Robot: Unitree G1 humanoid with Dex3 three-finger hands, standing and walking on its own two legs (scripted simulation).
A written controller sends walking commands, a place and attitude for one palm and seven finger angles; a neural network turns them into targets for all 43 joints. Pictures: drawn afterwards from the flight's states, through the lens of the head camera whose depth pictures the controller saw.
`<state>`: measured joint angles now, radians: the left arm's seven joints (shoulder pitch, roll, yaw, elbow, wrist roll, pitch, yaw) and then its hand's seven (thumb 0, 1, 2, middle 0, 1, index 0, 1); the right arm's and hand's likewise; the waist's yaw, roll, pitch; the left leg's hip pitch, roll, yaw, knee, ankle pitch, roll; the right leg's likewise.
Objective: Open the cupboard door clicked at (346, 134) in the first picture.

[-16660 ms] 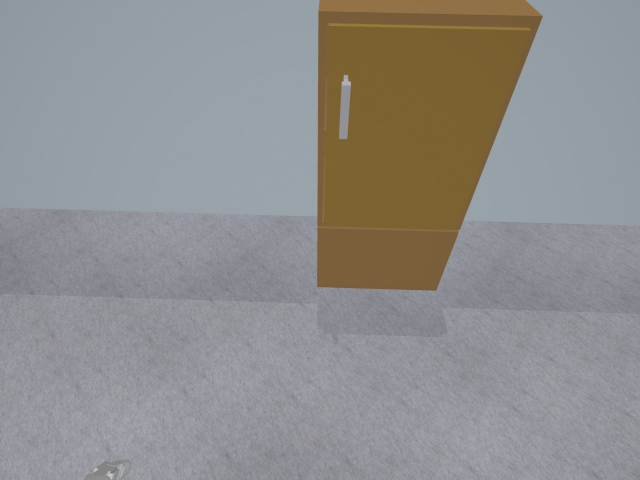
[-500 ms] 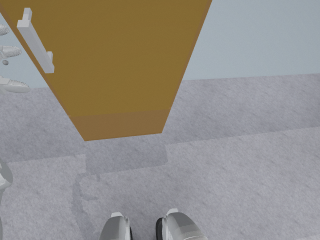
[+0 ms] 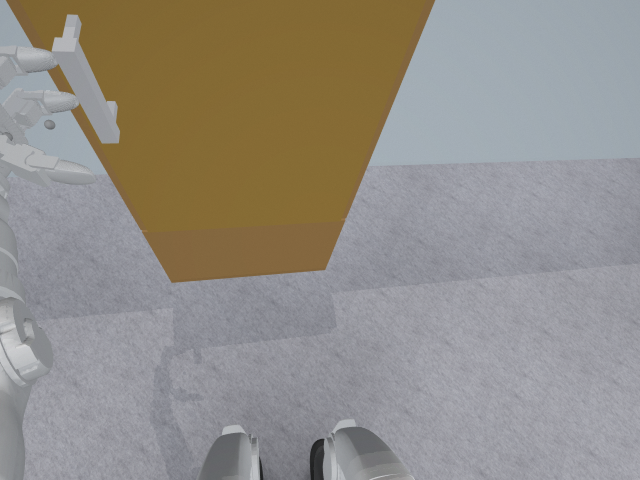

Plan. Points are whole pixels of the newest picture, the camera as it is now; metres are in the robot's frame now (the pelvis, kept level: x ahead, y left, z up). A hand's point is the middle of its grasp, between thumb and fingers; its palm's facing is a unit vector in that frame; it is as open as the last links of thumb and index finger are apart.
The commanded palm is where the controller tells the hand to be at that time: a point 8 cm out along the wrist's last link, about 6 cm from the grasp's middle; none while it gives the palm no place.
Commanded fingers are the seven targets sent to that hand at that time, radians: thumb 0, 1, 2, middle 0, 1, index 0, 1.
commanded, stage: slide the fingers in behind the handle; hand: left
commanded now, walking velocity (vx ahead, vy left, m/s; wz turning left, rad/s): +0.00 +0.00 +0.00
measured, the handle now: (92, 84) +0.57 +0.24 +0.08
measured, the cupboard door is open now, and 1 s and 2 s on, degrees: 0 0 0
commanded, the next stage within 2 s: close the thumb around the handle in 1.22 s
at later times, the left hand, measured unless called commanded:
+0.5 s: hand (88, 118) +0.51 +0.23 +0.09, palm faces +0.05 -1.00 -0.02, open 14.0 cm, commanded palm +0.49 +0.27 +0.08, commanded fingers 0.00 -0.50 0.30 -0.30 -1.20 -0.30 -1.20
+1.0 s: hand (112, 122) +0.51 +0.21 +0.08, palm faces +0.06 -1.00 -0.04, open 14.0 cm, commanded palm +0.49 +0.25 +0.08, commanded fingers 0.00 -0.50 0.30 -0.30 -1.20 -0.30 -1.20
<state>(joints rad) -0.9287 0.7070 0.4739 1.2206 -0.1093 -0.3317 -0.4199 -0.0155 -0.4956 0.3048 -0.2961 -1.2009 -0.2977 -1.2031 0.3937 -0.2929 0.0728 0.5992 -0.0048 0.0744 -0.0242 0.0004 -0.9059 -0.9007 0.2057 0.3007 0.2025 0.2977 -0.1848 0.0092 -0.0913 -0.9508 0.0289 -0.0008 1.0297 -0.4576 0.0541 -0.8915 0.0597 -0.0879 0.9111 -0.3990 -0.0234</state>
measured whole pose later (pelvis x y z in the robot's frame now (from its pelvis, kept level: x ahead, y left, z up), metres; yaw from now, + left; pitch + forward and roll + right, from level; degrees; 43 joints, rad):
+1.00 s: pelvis +0.00 -0.02 +0.00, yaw +0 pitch +21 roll -3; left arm -0.91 0.59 0.43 1.21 -0.08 -0.36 -0.26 -0.02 -0.49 0.30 -0.30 -1.20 -0.29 -1.20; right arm 0.40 -0.28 0.06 0.61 -0.01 0.06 0.00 0.00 -0.91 -0.90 0.20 0.30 0.20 0.30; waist -0.18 0.02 -0.10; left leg -0.92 0.03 0.01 1.02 -0.46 0.03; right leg -0.88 0.06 -0.08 0.93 -0.42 -0.04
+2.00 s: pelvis +0.01 +0.00 +0.00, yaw +0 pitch +21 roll -4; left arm -0.88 0.54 0.41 1.17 -0.09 -0.37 -0.24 0.01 0.73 0.83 -0.36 -1.32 -0.38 -1.34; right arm 0.41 -0.26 0.05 0.61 -0.01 0.06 0.01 0.00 -0.91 -0.90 0.21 0.30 0.20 0.30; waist -0.17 0.03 -0.11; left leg -0.90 0.02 0.02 1.01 -0.47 0.05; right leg -0.86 0.06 -0.07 0.92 -0.42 -0.03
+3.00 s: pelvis +0.01 -0.04 +0.02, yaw +3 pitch +9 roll +0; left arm 0.08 -0.10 -0.13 0.12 0.06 -0.21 0.54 0.00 0.72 0.79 -0.32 -1.33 -0.36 -1.34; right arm 0.20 -0.18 0.03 0.54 -0.06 0.03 0.04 0.01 -0.91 -0.90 0.20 0.30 0.20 0.30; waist 0.01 0.03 -0.13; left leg -0.62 -0.01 0.00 0.89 -0.44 0.01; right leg -0.60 0.03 -0.08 0.89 -0.45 -0.07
